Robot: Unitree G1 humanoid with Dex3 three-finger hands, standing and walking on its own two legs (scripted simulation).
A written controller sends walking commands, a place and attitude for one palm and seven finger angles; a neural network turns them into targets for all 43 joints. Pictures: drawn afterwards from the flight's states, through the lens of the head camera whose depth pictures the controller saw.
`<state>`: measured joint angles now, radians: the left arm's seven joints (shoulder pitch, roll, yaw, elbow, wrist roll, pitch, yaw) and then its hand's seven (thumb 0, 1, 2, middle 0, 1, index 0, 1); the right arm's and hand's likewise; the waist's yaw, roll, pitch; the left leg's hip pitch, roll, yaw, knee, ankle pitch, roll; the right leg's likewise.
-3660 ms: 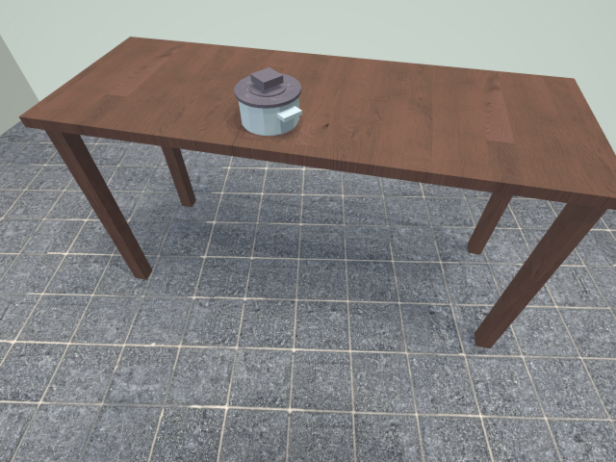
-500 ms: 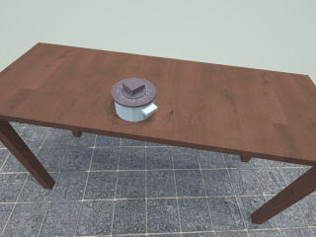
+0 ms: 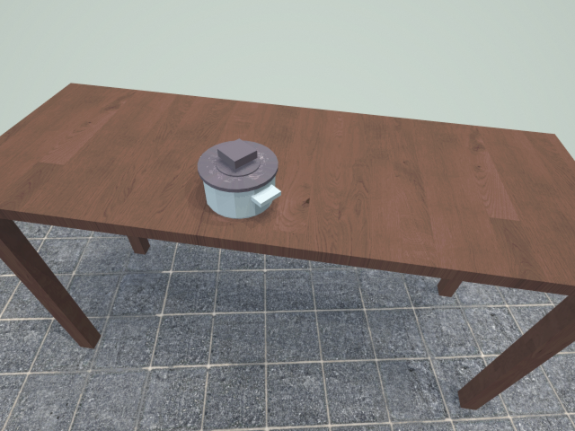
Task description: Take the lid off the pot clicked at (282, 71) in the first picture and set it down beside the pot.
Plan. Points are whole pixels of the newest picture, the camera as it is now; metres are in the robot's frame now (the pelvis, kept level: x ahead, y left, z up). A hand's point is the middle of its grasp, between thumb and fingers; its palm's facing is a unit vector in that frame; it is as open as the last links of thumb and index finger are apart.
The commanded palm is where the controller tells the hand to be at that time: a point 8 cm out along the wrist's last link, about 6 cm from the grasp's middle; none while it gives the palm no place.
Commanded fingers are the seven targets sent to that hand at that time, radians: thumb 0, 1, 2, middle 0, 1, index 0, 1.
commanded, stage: look again from close up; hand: left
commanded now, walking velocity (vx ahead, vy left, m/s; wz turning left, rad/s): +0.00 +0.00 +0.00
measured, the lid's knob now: (237, 153) +0.58 +0.14 +0.08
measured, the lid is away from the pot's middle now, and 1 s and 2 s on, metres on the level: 0.00 0.00 0.00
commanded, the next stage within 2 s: shuffle to correct the standing spot in 0.78 s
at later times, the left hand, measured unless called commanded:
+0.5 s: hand out of the picture -0.03 +0.19 -0.17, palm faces +0.03 -0.98 -0.19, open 7.4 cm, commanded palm none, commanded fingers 0.00 0.90 0.90 -0.20 -0.30 -0.20 -0.30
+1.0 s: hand out of the picture -0.05 +0.18 -0.18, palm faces +0.04 -0.99 -0.15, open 7.4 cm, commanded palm none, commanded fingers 0.00 0.90 0.90 -0.20 -0.30 -0.20 -0.30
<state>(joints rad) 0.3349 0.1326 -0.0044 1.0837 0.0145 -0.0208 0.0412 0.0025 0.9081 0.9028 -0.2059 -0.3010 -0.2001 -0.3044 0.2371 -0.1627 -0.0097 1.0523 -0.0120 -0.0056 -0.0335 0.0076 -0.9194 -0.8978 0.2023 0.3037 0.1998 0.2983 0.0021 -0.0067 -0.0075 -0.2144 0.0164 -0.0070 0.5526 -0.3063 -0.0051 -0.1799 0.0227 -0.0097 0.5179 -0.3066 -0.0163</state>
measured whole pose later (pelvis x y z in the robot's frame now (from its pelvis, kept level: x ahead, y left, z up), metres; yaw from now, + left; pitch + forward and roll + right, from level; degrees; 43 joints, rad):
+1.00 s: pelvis -0.03 +0.02 +0.00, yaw -1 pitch -2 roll +0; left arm 0.37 0.14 0.00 1.09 0.02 -0.01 0.03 0.00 0.91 0.90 -0.20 -0.30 -0.20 -0.30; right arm 0.30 -0.13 0.00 1.11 -0.01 0.00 -0.02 0.01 -0.91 -0.90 0.20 0.30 0.20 0.30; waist 0.01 -0.02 0.01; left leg -0.23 -0.01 0.03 0.49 -0.24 0.03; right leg -0.21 -0.01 0.02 0.49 -0.26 0.00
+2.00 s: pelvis +0.12 +0.05 +0.00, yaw -3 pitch -1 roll +1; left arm 0.27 0.20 0.05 0.99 0.01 0.02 0.03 0.00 0.91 0.90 -0.20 -0.30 -0.20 -0.30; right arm 0.12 -0.13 -0.02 0.97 -0.02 0.02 -0.03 0.00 -0.90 -0.90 0.20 0.30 0.20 0.30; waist 0.03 -0.03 0.07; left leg -0.33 0.03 0.06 0.49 -0.14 0.00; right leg -0.25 0.00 -0.02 0.65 -0.43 0.00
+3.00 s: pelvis +0.16 +0.07 +0.00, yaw -3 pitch +0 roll -1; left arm 0.34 0.18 -0.01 1.04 0.02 -0.01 0.03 0.00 0.91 0.90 -0.20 -0.30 -0.20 -0.30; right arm 0.19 -0.15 0.01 1.01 0.00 -0.02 -0.02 0.01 -0.91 -0.90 0.20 0.30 0.20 0.30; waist 0.02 -0.04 0.03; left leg -0.30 0.02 0.07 0.53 -0.23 0.03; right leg -0.14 -0.01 -0.01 0.47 -0.33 0.02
